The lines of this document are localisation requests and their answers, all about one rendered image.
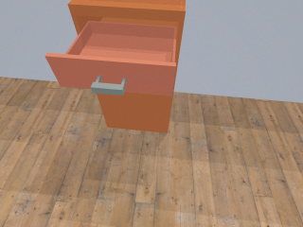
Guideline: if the cabinet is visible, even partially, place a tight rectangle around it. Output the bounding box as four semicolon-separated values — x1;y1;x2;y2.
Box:
67;0;186;133

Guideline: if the handle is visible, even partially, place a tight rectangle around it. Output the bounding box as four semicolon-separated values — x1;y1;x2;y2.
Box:
91;75;127;96

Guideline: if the drawer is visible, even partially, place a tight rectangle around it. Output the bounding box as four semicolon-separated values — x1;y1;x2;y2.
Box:
45;21;177;96

